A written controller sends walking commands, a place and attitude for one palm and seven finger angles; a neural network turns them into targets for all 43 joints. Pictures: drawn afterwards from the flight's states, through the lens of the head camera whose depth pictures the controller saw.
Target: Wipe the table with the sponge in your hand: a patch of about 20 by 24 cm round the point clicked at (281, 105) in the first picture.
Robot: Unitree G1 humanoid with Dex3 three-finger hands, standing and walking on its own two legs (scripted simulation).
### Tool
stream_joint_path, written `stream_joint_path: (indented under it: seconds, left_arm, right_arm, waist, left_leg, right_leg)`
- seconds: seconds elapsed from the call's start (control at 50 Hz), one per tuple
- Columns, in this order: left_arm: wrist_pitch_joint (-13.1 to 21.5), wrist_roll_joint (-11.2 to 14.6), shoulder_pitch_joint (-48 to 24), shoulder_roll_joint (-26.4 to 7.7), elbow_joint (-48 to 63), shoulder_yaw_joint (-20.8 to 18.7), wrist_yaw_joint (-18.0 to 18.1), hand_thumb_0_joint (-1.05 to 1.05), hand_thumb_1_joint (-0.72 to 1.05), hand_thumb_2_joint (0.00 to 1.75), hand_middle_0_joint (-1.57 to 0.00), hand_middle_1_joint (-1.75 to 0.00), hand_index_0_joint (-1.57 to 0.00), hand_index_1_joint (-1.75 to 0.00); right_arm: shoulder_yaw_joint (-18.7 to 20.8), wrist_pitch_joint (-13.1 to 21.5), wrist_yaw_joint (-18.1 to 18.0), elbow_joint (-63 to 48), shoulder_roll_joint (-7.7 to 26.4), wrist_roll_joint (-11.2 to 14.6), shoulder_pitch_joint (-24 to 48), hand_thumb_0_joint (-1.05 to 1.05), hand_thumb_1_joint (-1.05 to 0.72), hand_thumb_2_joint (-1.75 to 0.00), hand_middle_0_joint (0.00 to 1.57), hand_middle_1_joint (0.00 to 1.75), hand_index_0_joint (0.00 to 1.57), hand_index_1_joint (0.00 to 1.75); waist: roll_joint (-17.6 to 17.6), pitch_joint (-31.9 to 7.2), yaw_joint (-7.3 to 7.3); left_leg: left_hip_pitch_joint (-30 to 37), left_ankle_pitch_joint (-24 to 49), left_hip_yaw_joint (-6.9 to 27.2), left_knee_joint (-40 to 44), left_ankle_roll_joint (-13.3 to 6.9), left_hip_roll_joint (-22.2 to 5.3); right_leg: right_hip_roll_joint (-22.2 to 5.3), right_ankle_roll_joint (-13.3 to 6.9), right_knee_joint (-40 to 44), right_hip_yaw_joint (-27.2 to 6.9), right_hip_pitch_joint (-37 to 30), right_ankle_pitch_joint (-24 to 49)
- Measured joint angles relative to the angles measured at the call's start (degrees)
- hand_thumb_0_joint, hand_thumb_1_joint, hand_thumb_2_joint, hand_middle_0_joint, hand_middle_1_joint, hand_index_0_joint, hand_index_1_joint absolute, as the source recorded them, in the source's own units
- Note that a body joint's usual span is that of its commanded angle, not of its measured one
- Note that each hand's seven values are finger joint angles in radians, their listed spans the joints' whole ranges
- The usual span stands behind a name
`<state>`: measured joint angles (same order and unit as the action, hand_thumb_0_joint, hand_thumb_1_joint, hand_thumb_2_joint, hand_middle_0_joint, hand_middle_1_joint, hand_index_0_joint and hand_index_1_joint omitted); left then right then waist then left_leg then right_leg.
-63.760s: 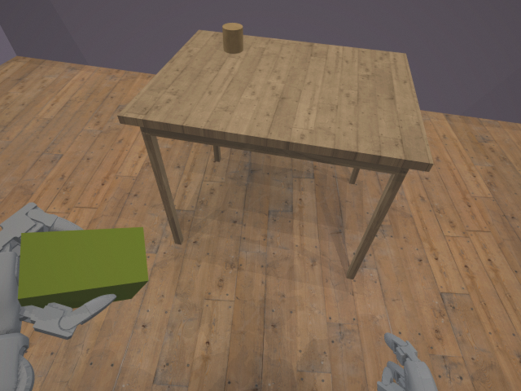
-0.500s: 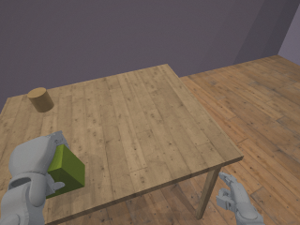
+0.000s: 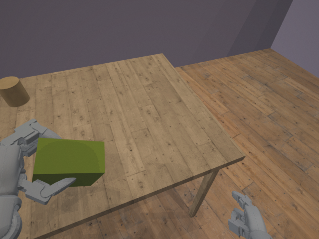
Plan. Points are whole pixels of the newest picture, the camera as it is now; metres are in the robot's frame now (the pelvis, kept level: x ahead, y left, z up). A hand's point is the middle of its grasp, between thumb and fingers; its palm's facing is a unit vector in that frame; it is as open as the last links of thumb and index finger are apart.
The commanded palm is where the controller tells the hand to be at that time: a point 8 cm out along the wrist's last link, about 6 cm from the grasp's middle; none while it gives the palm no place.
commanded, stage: step back with the hand held close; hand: left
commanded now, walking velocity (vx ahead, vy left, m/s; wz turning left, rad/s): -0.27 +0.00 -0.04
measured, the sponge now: (78, 164) +0.23 +0.19 +0.12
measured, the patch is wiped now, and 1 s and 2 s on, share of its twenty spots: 1.00 1.00 1.00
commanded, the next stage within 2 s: stop stepping back and stand still in 1.12 s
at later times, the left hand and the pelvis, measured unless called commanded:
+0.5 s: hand (16, 185) +0.16 +0.26 +0.16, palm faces +0.38 -0.82 -0.42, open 10.0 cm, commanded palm +0.12 +0.30 +0.18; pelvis -0.04 +0.02 -0.01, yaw +0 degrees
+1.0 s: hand out of the picture +0.08 +0.25 +0.16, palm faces +0.38 -0.85 -0.36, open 10.0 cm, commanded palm +0.01 +0.29 +0.18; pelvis -0.13 +0.01 -0.01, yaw +3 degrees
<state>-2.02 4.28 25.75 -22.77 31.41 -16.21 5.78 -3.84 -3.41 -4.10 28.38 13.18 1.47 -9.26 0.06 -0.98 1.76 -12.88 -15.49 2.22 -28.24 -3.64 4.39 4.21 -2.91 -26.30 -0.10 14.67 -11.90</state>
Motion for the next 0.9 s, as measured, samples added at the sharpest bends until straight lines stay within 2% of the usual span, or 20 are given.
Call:
stream_joint_path:
  seconds: [0.08,0.18,0.34,0.4,0.46,0.52,0.6,0.66,0.78,0.84,0.88,0.9]
  left_arm:
    - [3.21,1.05,2.40,-0.14,1.23,-1.39,0.65,0.00,-0.50,1.05,-0.73,-1.36,-0.77,-1.34]
    - [4.23,0.80,2.29,-0.61,-1.68,-2.89,1.26,-0.01,-0.51,1.05,-0.73,-1.36,-0.77,-1.34]
    - [6.69,0.32,3.41,-0.42,0.24,-1.88,2.01,-0.01,-0.51,1.05,-0.73,-1.36,-0.77,-1.35]
    - [7.83,-0.55,4.69,-1.25,1.70,-2.59,2.08,-0.01,-0.51,1.05,-0.73,-1.36,-0.77,-1.35]
    - [8.48,-1.81,4.56,-1.75,1.34,-4.08,1.97,-0.01,-0.51,1.05,-0.73,-1.36,-0.77,-1.35]
    - [8.48,-2.52,2.73,-0.88,-0.57,-4.66,1.70,-0.01,-0.51,1.05,-0.73,-1.36,-0.77,-1.35]
    - [8.37,-2.23,0.02,1.67,-2.50,-4.37,1.51,-0.01,-0.51,1.05,-0.73,-1.36,-0.77,-1.35]
    - [7.80,-2.15,-1.69,2.98,-2.48,-2.25,1.04,-0.01,-0.51,1.05,-0.73,-1.36,-0.77,-1.35]
    - [8.77,-1.95,2.31,0.20,1.94,-1.61,-0.05,-0.01,-0.52,1.06,-0.73,-1.36,-0.77,-1.35]
    - [9.47,-1.28,3.66,-1.10,2.82,-1.84,0.50,-0.01,-0.52,1.06,-0.73,-1.36,-0.77,-1.35]
    - [9.41,-1.07,3.76,-1.16,2.84,-2.15,0.84,-0.01,-0.52,1.06,-0.74,-1.36,-0.77,-1.35]
    - [9.32,-1.12,3.60,-1.06,2.64,-2.46,1.03,-0.01,-0.52,1.06,-0.74,-1.36,-0.77,-1.35]
  right_arm:
    - [1.82,-0.19,-0.47,3.07,0.71,-0.28,-2.89,0.01,-0.90,-0.90,0.20,0.30,0.21,0.30]
    - [3.24,0.01,-0.71,5.11,1.52,-0.15,-5.35,0.01,-0.90,-0.90,0.20,0.30,0.20,0.30]
    - [3.71,1.04,-0.33,3.95,1.24,0.11,-4.91,0.01,-0.90,-0.90,0.20,0.30,0.20,0.30]
    - [3.37,1.53,-0.47,3.24,0.80,-0.29,-4.42,0.01,-0.90,-0.90,0.20,0.30,0.20,0.30]
    - [3.21,2.51,-0.75,2.78,0.25,-0.98,-4.32,0.01,-0.90,-0.90,0.20,0.30,0.20,0.30]
    - [3.24,3.58,-0.75,3.32,-0.37,-1.55,-4.70,0.01,-0.90,-0.90,0.20,0.30,0.21,0.30]
    - [2.22,4.70,-0.35,4.67,-1.47,-1.66,-3.01,0.01,-0.90,-0.90,0.20,0.30,0.21,0.30]
    - [1.83,5.08,0.28,5.10,-2.08,-1.55,-0.65,0.01,-0.90,-0.90,0.20,0.30,0.21,0.30]
    - [2.24,4.16,1.01,3.17,-2.50,-1.56,1.06,0.01,-0.90,-0.90,0.20,0.30,0.21,0.30]
    - [3.56,3.04,0.60,3.58,-1.98,-0.85,-0.01,0.01,-0.90,-0.90,0.20,0.30,0.21,0.30]
    - [4.13,2.13,0.33,4.46,-1.74,-0.78,-1.15,0.01,-0.90,-0.90,0.20,0.30,0.21,0.30]
    - [4.18,1.68,0.20,4.68,-1.61,-0.79,-1.68,0.01,-0.90,-0.90,0.20,0.30,0.21,0.30]
  waist:
    - [-0.67,-1.19,-1.11]
    - [0.30,-2.34,-2.02]
    - [0.68,-2.67,-3.66]
    - [-0.25,-2.61,-3.43]
    - [-0.92,-2.56,-2.60]
    - [-0.70,-3.72,-1.67]
    - [-1.11,-3.92,0.06]
    - [-0.47,-1.74,-0.17]
    - [0.55,-0.78,-1.64]
    - [0.42,-1.87,-1.95]
    - [-1.25,-2.94,-1.97]
    - [-2.23,-3.38,-2.10]
  left_leg:
    - [-1.95,-0.53,-0.31,-1.69,-0.36,0.80]
    - [-4.03,-1.12,-0.29,-4.00,-0.48,0.60]
    - [-9.87,-1.56,0.30,-9.04,-0.25,-0.31]
    - [-10.90,-0.96,-0.32,-9.24,-1.03,-0.08]
    - [-10.70,-0.41,-1.17,-8.77,-1.46,0.33]
    - [-10.51,0.32,-1.06,-7.79,-1.59,0.59]
    - [-11.07,1.82,-1.87,-6.06,-0.99,-0.24]
    - [-10.76,3.97,-1.25,-4.20,-0.27,-1.27]
    - [-13.42,5.66,-0.19,-5.20,1.00,-2.88]
    - [-17.07,-2.07,0.85,-14.68,3.15,-2.89]
    - [-17.81,-6.41,0.64,-21.90,3.84,-2.81]
    - [-17.18,-7.34,0.20,-22.83,3.99,-3.20]
  right_leg:
    - [-0.75,0.46,-3.21,-0.12,2.60,-1.49]
    - [-0.53,0.48,-4.25,0.13,4.07,-1.45]
    - [0.35,0.53,-4.98,1.22,7.87,0.33]
    - [0.09,1.01,-5.82,0.76,9.28,0.73]
    - [-0.29,2.29,-9.06,-0.68,9.91,-1.18]
    - [-0.64,3.12,-12.48,-2.53,7.28,-4.73]
    - [-0.85,2.85,-6.68,-3.69,3.18,-7.41]
    - [0.07,2.42,-3.98,-3.17,2.64,-3.87]
    - [1.73,1.27,-4.02,-2.08,4.87,-1.66]
    - [1.75,0.54,-4.27,-1.09,6.17,-1.00]
    - [0.61,0.55,-3.91,-1.11,6.92,-0.30]
    - [-0.11,0.74,-3.71,-1.19,7.39,0.15]
